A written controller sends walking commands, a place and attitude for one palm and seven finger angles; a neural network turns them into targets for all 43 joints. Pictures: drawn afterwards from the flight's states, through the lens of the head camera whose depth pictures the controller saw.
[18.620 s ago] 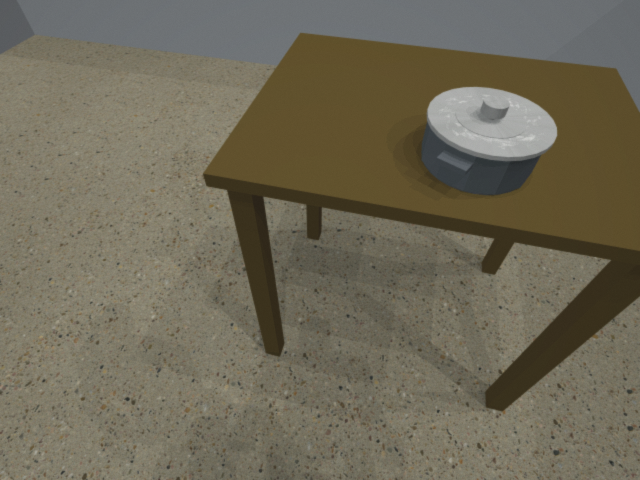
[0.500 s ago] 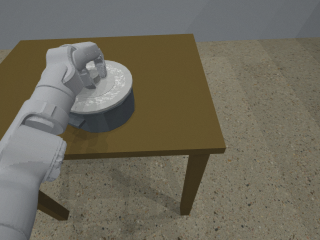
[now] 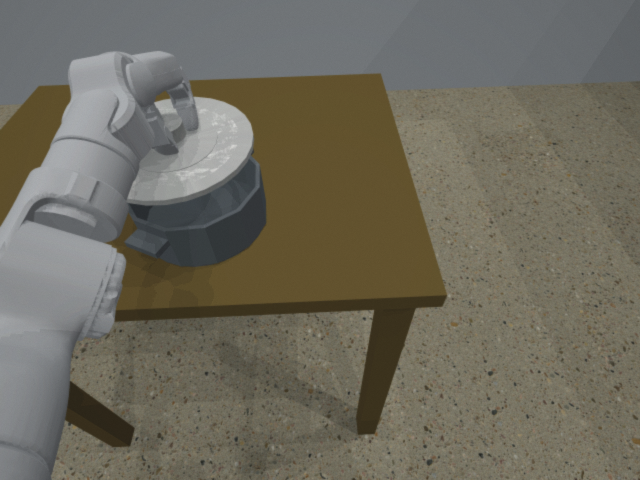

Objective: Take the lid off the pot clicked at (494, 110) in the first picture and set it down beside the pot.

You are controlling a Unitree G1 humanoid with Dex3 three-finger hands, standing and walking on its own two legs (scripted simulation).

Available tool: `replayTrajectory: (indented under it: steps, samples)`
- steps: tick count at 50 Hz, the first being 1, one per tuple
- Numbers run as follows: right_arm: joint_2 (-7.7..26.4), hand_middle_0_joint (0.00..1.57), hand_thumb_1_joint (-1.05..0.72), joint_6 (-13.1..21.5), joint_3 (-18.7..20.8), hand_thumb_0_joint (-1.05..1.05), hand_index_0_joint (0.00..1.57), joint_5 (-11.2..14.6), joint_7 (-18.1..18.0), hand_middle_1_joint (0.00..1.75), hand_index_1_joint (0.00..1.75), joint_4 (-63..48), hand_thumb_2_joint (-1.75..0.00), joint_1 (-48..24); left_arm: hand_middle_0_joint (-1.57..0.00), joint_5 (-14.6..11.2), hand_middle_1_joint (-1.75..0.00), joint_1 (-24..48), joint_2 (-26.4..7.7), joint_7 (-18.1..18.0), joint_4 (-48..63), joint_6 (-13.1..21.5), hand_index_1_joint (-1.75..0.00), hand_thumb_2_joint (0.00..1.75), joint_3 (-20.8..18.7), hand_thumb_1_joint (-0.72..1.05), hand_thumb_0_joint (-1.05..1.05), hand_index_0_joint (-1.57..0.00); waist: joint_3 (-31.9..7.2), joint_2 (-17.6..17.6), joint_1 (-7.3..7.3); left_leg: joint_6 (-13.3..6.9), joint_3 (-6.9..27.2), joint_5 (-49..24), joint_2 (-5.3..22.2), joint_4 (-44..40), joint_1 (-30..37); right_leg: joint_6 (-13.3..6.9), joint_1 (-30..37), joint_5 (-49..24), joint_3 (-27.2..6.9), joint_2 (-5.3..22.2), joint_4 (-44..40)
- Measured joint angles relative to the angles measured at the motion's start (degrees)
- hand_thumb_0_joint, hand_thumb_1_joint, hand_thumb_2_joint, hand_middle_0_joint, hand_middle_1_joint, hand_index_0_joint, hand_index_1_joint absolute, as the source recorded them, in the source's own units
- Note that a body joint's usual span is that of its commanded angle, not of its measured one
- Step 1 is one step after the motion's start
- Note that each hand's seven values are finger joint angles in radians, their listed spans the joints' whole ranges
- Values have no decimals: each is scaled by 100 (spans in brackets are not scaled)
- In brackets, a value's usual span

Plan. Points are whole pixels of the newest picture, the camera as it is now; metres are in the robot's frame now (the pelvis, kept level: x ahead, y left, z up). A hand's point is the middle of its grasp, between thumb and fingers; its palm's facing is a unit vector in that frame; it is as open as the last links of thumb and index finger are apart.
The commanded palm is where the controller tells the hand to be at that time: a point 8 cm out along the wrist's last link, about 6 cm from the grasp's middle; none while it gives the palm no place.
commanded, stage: lift the lid straight up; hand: left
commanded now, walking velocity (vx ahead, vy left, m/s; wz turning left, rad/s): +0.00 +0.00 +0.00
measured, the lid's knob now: (167, 129) +0.50 +0.18 +0.20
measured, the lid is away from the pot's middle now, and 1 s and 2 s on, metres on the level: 0.01 0.01 0.11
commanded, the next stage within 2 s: move the lid sideways beside the pot in 1.10 s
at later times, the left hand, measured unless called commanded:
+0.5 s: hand (150, 89) +0.48 +0.18 +0.26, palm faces -0.28 -0.14 -0.95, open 6.9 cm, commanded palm +0.47 +0.18 +0.33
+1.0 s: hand (129, 59) +0.47 +0.18 +0.30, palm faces -0.22 -0.16 -0.96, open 6.9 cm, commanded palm +0.47 +0.18 +0.36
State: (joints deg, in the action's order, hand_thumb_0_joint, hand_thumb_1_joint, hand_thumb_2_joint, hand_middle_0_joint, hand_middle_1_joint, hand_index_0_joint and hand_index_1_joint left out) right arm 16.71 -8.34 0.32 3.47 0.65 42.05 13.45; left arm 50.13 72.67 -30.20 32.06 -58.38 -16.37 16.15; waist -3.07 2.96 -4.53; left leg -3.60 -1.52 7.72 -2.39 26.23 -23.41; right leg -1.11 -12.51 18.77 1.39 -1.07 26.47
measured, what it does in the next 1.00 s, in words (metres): stands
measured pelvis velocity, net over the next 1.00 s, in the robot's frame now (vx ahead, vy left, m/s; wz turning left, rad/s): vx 0.00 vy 0.00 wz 0.02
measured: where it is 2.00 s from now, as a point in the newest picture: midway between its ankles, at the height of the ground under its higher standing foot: outside the picture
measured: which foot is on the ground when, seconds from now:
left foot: down 0.00-1.00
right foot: down 0.00-1.00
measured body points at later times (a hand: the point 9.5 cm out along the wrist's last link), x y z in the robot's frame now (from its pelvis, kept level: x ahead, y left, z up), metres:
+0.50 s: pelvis +0.01 +0.01 +0.00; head +0.03 -0.01 +0.45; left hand +0.49 +0.18 +0.31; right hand +0.08 -0.26 -0.13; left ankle +0.06 +0.08 -0.74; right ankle -0.06 -0.11 -0.74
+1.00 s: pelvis +0.00 +0.00 +0.00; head +0.03 -0.01 +0.45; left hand +0.48 +0.19 +0.35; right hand +0.11 -0.26 -0.13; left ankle +0.06 +0.08 -0.74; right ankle -0.06 -0.11 -0.74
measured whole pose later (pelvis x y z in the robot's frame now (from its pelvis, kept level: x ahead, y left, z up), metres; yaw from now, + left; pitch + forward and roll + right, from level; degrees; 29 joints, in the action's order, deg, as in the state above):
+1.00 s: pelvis +0.00 +0.00 +0.00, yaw +1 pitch +5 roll +0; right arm 16.8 -5.8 -0.5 3.5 0.8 42.9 11.5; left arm 51.8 85.6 -30.3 34.5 -61.8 -20.8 17.3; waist -2.9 3.0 -3.8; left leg -3.8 -0.5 6.2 -3.3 23.7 -22.5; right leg -0.9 -11.5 18.0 2.3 -0.4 24.5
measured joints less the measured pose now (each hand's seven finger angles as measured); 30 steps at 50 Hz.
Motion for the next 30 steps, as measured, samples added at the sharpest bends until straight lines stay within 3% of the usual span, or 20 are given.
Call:
replayTrajectory:
  steps: [15, 30]
  samples:
    - [3, 20, -90, 145, 10, 1, 20, -8, 10, 30, 30, 113, -90, 10, -72, 65, -101, 557, 24, 66, -187, -64, -98, 50, 139, 43, -2, -64, 29, -26, 12, -21, 52, -49, -53, -66, -50, 20, -30, -25, 54, 39, -66]
    - [-1, 20, -90, 152, -18, 1, 20, -24, 38, 30, 30, 68, -90, 31, -73, 135, -101, 750, -60, 144, -214, -223, -98, 50, -82, 43, -3, -64, -19, 8, -8, -37, -6, -25, -67, -143, 41, 41, 45, -26, -12, 61, -149]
